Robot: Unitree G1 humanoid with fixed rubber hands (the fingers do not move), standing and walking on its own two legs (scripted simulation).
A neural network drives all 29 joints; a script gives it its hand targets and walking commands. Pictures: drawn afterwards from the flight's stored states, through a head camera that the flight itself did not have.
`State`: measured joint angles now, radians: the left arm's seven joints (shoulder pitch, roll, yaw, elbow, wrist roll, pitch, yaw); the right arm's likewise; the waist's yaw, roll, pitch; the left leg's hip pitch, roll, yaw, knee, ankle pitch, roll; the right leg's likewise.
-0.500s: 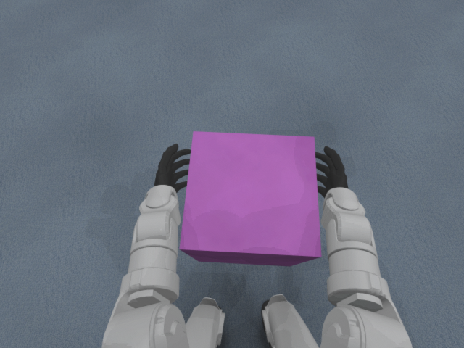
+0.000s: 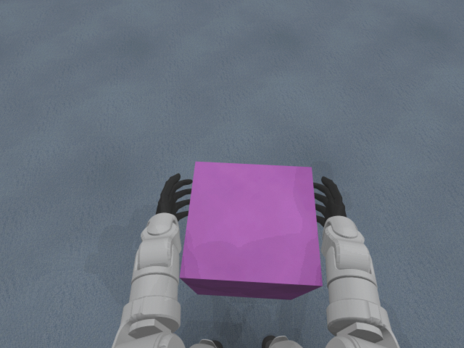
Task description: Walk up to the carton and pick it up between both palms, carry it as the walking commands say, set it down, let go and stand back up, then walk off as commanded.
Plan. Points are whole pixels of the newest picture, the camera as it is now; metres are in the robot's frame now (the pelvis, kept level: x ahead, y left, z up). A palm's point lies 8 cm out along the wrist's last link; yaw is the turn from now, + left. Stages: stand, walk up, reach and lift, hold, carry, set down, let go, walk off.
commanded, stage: reach and lift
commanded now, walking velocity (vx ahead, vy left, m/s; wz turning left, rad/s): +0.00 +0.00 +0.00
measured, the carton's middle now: (248, 237) +0.33 -0.01 -0.10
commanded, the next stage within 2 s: hold in 1.82 s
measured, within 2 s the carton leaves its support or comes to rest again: neither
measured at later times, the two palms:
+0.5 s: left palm (157, 211) +0.32 +0.14 +0.05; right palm (348, 216) +0.31 -0.16 +0.05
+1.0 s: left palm (149, 215) +0.30 +0.14 +0.08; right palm (357, 215) +0.30 -0.16 +0.08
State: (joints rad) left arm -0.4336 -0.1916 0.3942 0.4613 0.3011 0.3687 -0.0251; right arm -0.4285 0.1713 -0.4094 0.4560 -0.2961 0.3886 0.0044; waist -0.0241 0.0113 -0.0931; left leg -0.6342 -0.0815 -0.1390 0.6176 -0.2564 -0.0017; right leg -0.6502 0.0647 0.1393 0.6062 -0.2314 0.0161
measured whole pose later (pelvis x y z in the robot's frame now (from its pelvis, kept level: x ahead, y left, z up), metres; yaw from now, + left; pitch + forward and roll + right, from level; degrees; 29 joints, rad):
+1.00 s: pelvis +0.00 +0.00 +0.02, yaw +0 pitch -7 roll +0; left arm -0.34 -0.17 0.29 0.33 0.29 0.71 -0.02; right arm -0.34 0.17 -0.31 0.31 -0.30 0.74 -0.01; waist -0.01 0.00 -0.01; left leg -0.04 -0.05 -0.14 0.37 -0.20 0.00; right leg -0.06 0.05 0.13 0.37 -0.18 0.00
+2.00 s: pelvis +0.01 -0.01 +0.02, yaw +1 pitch -8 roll +0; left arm -0.28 -0.16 0.23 0.26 0.28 0.75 -0.02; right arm -0.28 0.16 -0.24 0.27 -0.29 0.77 -0.01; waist 0.00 0.00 -0.01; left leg -0.02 -0.05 -0.14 0.35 -0.20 0.00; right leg -0.03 0.05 0.11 0.35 -0.18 -0.01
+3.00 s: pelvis +0.01 -0.01 +0.02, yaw +1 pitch -7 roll +0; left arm -0.27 -0.16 0.23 0.26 0.29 0.75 -0.02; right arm -0.27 0.15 -0.23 0.25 -0.29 0.77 -0.01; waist 0.01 0.00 -0.01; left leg -0.03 -0.05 -0.13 0.36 -0.20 0.00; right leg -0.04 0.05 0.11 0.35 -0.18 0.00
